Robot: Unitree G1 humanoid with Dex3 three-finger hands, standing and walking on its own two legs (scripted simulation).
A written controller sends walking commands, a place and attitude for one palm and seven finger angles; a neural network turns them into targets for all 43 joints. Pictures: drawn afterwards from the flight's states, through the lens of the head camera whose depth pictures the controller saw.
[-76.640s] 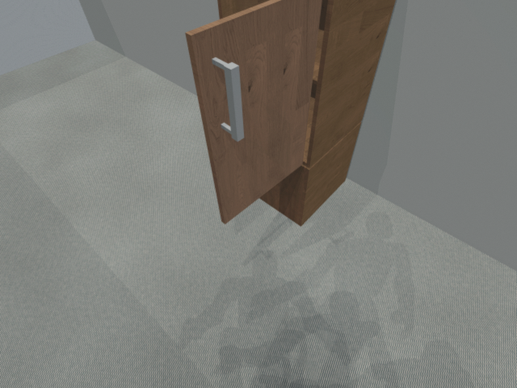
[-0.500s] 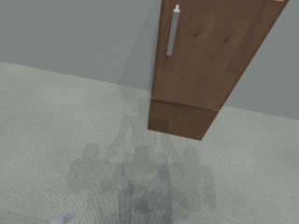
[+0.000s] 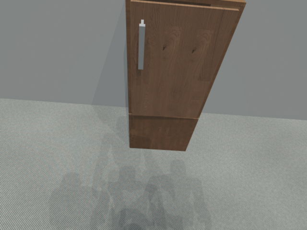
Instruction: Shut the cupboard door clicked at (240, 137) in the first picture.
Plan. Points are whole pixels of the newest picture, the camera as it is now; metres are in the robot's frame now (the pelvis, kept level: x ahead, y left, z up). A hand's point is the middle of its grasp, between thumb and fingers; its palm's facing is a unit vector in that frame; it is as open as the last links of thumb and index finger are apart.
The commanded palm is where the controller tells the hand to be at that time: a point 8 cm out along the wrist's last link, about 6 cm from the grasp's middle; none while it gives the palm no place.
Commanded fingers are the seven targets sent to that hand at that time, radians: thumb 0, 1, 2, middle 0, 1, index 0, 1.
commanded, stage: take the last steps up to it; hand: left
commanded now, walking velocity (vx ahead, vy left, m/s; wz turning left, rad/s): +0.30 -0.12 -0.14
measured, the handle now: (141, 45) +0.74 +0.07 +0.11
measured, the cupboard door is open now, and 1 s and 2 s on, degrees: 2 2 2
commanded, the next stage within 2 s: come to a stop and stand still in 0.62 s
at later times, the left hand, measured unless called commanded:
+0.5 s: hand (129, 195) +0.26 +0.07 -0.16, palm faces -0.09 -0.98 -0.18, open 7.3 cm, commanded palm none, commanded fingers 0.00 0.90 0.90 -0.20 -0.30 -0.20 -0.30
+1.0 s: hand (133, 189) +0.29 +0.06 -0.17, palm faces +0.01 -0.98 -0.18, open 7.4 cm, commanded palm none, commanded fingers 0.00 0.90 0.90 -0.20 -0.30 -0.20 -0.30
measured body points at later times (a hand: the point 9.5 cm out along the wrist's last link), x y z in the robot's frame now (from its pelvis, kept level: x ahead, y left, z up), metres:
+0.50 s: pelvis +0.15 -0.09 +0.00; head +0.19 -0.10 +0.45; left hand +0.27 +0.13 -0.15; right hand +0.06 -0.30 -0.16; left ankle +0.06 +0.06 -0.65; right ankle +0.19 -0.18 -0.73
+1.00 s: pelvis +0.28 -0.11 +0.01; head +0.31 -0.10 +0.45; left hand +0.29 +0.11 -0.16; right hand +0.34 -0.33 -0.15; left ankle +0.30 -0.01 -0.73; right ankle +0.21 -0.20 -0.73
